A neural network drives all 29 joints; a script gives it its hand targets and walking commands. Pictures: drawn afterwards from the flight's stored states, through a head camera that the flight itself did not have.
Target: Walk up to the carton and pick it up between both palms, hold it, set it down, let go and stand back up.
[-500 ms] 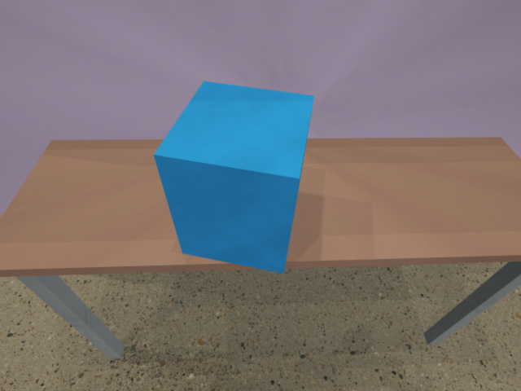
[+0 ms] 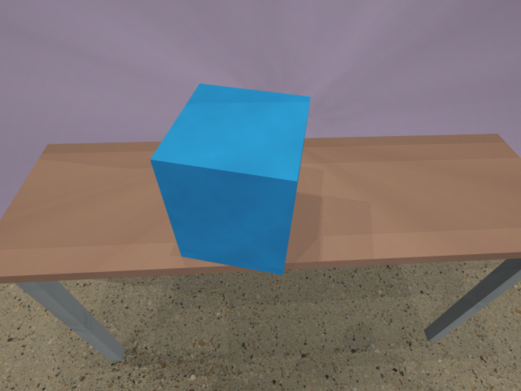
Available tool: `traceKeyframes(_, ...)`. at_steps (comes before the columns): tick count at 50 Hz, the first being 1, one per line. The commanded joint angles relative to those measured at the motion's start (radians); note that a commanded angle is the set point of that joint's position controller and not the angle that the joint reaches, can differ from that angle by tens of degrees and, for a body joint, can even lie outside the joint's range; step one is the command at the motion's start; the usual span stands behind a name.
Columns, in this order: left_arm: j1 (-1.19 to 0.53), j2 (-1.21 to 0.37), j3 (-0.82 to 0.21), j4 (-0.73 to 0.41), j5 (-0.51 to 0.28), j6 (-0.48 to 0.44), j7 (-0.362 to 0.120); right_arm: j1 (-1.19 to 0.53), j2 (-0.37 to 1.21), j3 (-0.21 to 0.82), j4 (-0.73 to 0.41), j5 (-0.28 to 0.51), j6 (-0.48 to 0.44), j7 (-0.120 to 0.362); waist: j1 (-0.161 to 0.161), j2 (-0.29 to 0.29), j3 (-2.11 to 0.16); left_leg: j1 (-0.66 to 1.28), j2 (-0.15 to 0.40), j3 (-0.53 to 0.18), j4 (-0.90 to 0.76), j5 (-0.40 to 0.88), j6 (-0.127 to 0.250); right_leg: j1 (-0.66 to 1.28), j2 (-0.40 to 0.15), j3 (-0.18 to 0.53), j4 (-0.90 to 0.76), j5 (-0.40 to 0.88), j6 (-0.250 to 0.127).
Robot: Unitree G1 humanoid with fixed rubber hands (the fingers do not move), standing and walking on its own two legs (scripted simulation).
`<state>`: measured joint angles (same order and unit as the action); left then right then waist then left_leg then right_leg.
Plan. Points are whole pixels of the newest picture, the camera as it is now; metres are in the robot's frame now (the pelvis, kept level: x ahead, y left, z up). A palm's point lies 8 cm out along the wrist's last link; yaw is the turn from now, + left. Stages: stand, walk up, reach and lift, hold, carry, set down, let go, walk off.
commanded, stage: walk up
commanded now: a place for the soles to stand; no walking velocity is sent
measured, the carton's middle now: (242, 181) +0.47 +0.06 +0.06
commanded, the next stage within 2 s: reach and lift in 1.96 s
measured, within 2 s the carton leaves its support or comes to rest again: neither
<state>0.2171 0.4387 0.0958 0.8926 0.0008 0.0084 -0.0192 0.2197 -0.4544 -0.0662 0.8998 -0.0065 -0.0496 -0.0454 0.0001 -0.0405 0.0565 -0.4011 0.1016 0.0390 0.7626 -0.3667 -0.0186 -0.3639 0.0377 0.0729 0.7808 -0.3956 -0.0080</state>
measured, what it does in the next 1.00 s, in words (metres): steps on the spot: right foot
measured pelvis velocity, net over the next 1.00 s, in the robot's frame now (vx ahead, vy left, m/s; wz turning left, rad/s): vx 0.04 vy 0.06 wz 0.01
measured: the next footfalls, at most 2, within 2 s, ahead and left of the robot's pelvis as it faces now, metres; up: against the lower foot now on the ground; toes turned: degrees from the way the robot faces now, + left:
right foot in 0.76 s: +0.10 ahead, -0.08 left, +0.00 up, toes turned +0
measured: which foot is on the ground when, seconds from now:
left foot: down 0.00-1.00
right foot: down 0.00-0.38, up 0.40-0.74, down 0.76-1.00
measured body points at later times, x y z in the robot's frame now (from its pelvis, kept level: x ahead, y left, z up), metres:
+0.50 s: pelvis +0.03 +0.07 +0.01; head +0.05 +0.10 +0.46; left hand +0.10 +0.41 -0.11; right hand +0.12 -0.26 -0.08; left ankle +0.08 +0.17 -0.71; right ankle +0.01 -0.11 -0.67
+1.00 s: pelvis +0.04 +0.06 +0.01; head +0.06 +0.06 +0.46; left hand +0.12 +0.40 -0.10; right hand +0.15 -0.27 -0.09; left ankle +0.08 +0.17 -0.71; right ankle +0.06 -0.07 -0.71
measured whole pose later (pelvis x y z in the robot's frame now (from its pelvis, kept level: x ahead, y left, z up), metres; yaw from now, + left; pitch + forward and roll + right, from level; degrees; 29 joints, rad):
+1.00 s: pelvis +0.04 +0.06 +0.01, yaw +0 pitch -1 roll -2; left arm 0.21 0.43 0.10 0.97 0.00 -0.06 0.01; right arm 0.19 -0.41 -0.07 0.90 -0.01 -0.01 0.01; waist 0.00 0.02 0.03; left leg -0.38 0.06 0.04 0.73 -0.33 0.01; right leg -0.32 0.01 -0.01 0.67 -0.33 0.00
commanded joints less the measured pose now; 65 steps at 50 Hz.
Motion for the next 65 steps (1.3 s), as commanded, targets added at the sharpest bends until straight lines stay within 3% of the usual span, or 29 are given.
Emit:
traceKeyframes(1,-0.091,0.143,-0.001,-0.087,0.018,-0.018,0.001,0.091,-0.256,-0.050,0.009,-0.015,-0.044,-0.005,-0.055,0.092,-0.121,0.252,0.104,-0.228,-0.267,0.131,0.112,-0.154,-0.061,0.109,-0.007,0.301,-0.056)
traceKeyframes(2,-0.066,0.127,0.002,-0.081,0.018,-0.011,0.008,0.073,-0.299,-0.059,0.009,-0.017,-0.046,-0.002,-0.048,0.209,-0.115,0.216,0.246,-0.379,-0.336,0.159,0.210,-0.156,0.000,0.015,0.104,0.058,-0.015)
traceKeyframes(3,-0.054,0.148,0.010,-0.075,0.017,-0.007,0.011,0.040,-0.297,-0.060,0.003,-0.019,-0.042,0.000,-0.034,0.203,-0.087,0.172,0.311,-0.408,-0.350,0.157,0.271,-0.143,-0.011,-0.017,0.142,-0.174,-0.004)
traceKeyframes(4,0.030,0.164,0.001,-0.045,0.004,-0.052,0.021,-0.028,-0.281,-0.068,-0.032,-0.029,-0.014,0.033,-0.001,0.320,-0.085,0.154,0.234,-0.302,-0.327,-0.047,0.266,-0.099,-0.003,-0.101,0.071,-0.200,-0.022)
traceKeyframes(6,0.151,0.179,0.019,0.015,0.020,-0.081,0.026,-0.117,-0.217,-0.056,-0.058,-0.029,0.024,0.056,0.060,0.196,-0.031,-0.052,0.098,-0.140,-0.156,-0.224,0.172,0.096,0.002,-0.052,-0.208,-0.087,-0.037)
traceKeyframes(7,0.203,0.252,0.039,0.035,0.038,-0.095,0.033,-0.143,-0.149,-0.039,-0.087,-0.017,0.039,0.063,0.084,-0.054,0.004,-0.277,-0.038,-0.022,0.151,-0.281,0.092,0.195,-0.149,0.329,-0.417,-0.275,-0.083)
traceKeyframes(8,0.196,0.371,0.066,0.013,0.036,-0.109,0.040,-0.165,-0.136,-0.031,-0.124,-0.027,0.046,0.056,0.087,-0.169,0.029,-0.462,-0.099,-0.057,0.306,-0.287,0.061,0.232,-0.334,0.710,-0.542,-0.318,-0.158)
traceKeyframes(9,0.150,0.382,0.072,-0.006,0.025,-0.111,0.047,-0.164,-0.186,-0.042,-0.116,-0.025,0.049,0.046,0.071,-0.054,0.047,-0.457,-0.054,-0.162,0.345,-0.228,0.063,0.212,-0.373,0.723,-0.508,-0.179,-0.222)
traceKeyframes(11,0.098,0.323,0.059,-0.017,0.018,-0.112,0.056,-0.103,-0.210,-0.059,-0.084,-0.022,0.037,0.052,0.033,-0.004,0.031,-0.405,0.005,-0.112,0.332,-0.115,0.049,0.259,-0.329,0.574,-0.421,0.061,-0.241)
traceKeyframes(13,0.088,0.286,0.044,-0.022,0.014,-0.111,0.056,-0.082,-0.196,-0.062,-0.067,-0.018,0.032,0.062,0.029,-0.083,-0.006,-0.302,0.016,-0.076,0.231,-0.129,0.041,0.247,-0.277,0.425,-0.330,0.323,-0.230)
traceKeyframes(16,0.101,0.288,0.040,-0.033,0.017,-0.104,0.054,-0.090,-0.174,-0.061,-0.074,-0.012,0.027,0.067,0.032,-0.139,-0.048,-0.154,-0.024,-0.029,0.095,-0.140,0.042,0.197,-0.267,0.355,-0.258,0.513,-0.233)
traceKeyframes(18,0.008,0.258,0.018,-0.051,0.008,-0.087,0.050,0.051,-0.159,-0.065,-0.019,-0.010,0.010,0.057,-0.055,-0.117,-0.098,0.160,-0.070,0.014,-0.154,0.044,0.061,0.012,-0.206,0.210,-0.128,0.511,-0.165)
traceKeyframes(19,0.013,0.180,-0.003,-0.050,-0.002,-0.077,0.051,0.128,-0.202,-0.074,0.009,-0.024,-0.001,0.047,-0.085,0.033,-0.141,0.300,-0.007,-0.131,-0.285,0.023,0.088,-0.099,-0.123,0.110,0.060,0.362,-0.101)
traceKeyframes(20,0.013,0.094,-0.021,-0.069,0.003,-0.074,0.052,0.115,-0.316,-0.094,-0.002,-0.029,-0.010,0.045,-0.087,0.350,-0.103,0.352,0.218,-0.500,-0.440,-0.026,0.139,-0.336,0.055,-0.028,0.276,-0.057,-0.030)
traceKeyframes(21,-0.002,0.163,-0.003,-0.048,0.008,-0.062,0.065,0.086,-0.308,-0.095,-0.004,-0.016,-0.006,0.051,-0.081,0.216,-0.044,0.235,0.281,-0.541,-0.461,-0.062,0.190,-0.307,0.018,0.030,0.321,-0.189,-0.014)
traceKeyframes(22,0.016,0.169,0.000,-0.045,-0.001,-0.062,0.062,0.059,-0.281,-0.088,-0.013,-0.007,-0.004,0.051,-0.063,0.158,-0.004,0.212,0.246,-0.494,-0.441,-0.042,0.206,-0.294,0.007,0.035,0.332,-0.169,-0.012)
traceKeyframes(26,0.099,0.159,0.001,0.004,0.003,-0.063,0.039,-0.005,-0.209,-0.062,-0.042,-0.016,0.005,0.050,-0.026,0.233,-0.025,0.188,0.126,-0.262,-0.386,0.086,0.170,-0.177,-0.036,-0.041,0.203,-0.068,0.004)
traceKeyframes(32,0.056,0.148,0.003,-0.012,0.012,-0.073,0.045,0.010,-0.212,-0.067,-0.061,-0.022,0.026,0.059,-0.056,0.258,-0.058,0.215,0.134,-0.251,-0.341,0.101,0.219,-0.104,-0.029,-0.126,-0.010,-0.095,0.011)
traceKeyframes(36,0.121,0.139,0.003,0.026,0.027,-0.081,0.050,-0.099,-0.174,-0.044,-0.067,-0.009,0.044,0.060,0.022,0.198,-0.082,-0.011,0.103,-0.171,-0.247,0.017,0.148,0.187,-0.016,-0.137,-0.227,0.093,-0.019)
traceKeyframes(37,0.106,0.167,0.007,0.025,0.037,-0.083,0.051,-0.110,-0.141,-0.030,-0.067,-0.004,0.044,0.061,0.033,0.124,-0.067,-0.094,0.071,-0.150,-0.201,-0.071,0.110,0.224,-0.068,-0.028,-0.279,0.062,-0.040)
traceKeyframes(39,0.025,0.294,0.024,0.013,0.040,-0.092,0.053,-0.109,-0.095,-0.022,-0.058,-0.002,0.054,0.058,0.005,-0.078,0.002,-0.127,-0.074,-0.067,0.048,-0.198,0.041,0.036,-0.361,0.466,-0.515,-0.272,-0.175)
traceKeyframes(40,-0.027,0.301,0.023,0.004,0.036,-0.093,0.051,-0.090,-0.140,-0.036,-0.031,0.001,0.054,0.054,-0.004,-0.045,0.026,-0.057,-0.042,-0.105,0.112,-0.213,0.045,-0.041,-0.385,0.463,-0.495,-0.231,-0.235)
traceKeyframes(43,-0.104,0.197,-0.013,0.005,0.025,-0.086,0.041,0.009,-0.141,-0.042,0.019,0.000,0.024,0.057,-0.064,-0.041,-0.037,0.202,-0.039,-0.056,-0.193,-0.001,0.064,-0.090,-0.220,0.159,-0.315,0.100,-0.115)
traceKeyframes(45,-0.064,0.134,-0.025,0.010,0.018,-0.076,0.032,-0.030,-0.202,-0.047,0.009,-0.016,0.005,0.054,-0.028,0.128,-0.065,0.177,0.101,-0.292,-0.376,-0.071,0.115,-0.076,-0.081,0.003,-0.154,0.080,-0.035)
traceKeyframes(46,-0.048,0.136,-0.021,0.021,0.015,-0.071,0.032,-0.068,-0.206,-0.045,0.007,-0.017,0.005,0.056,-0.009,0.141,-0.059,0.132,0.150,-0.331,-0.398,-0.070,0.149,-0.024,-0.048,-0.046,-0.128,-0.004,-0.017)
traceKeyframes(49,-0.026,0.154,-0.023,0.034,0.015,-0.085,0.034,-0.121,-0.150,-0.017,0.001,-0.010,0.013,0.054,0.014,0.108,-0.075,0.064,0.068,-0.173,-0.287,0.132,0.099,0.113,-0.105,0.019,-0.243,0.150,-0.040)
traceKeyframes(51,-0.056,0.192,-0.018,0.033,0.018,-0.096,0.034,-0.096,-0.133,-0.014,0.003,-0.001,0.017,0.054,-0.018,0.059,-0.105,0.111,0.003,-0.089,-0.201,0.215,0.061,0.102,-0.176,0.114,-0.271,0.282,-0.073)
traceKeyframes(56,-0.103,0.166,-0.027,0.034,0.014,-0.086,0.038,-0.100,-0.150,-0.017,0.011,-0.002,0.016,0.051,-0.016,0.059,-0.120,0.153,0.032,-0.109,-0.240,0.229,0.080,0.082,-0.144,0.044,-0.225,0.306,-0.057)
traceKeyframes(65,-0.144,0.174,-0.026,0.042,0.020,-0.081,0.032,-0.111,-0.135,-0.012,0.018,-0.011,0.024,0.058,-0.017,0.024,-0.082,0.136,0.006,-0.088,-0.262,0.086,0.068,0.050,-0.174,0.099,-0.324,0.117,-0.064)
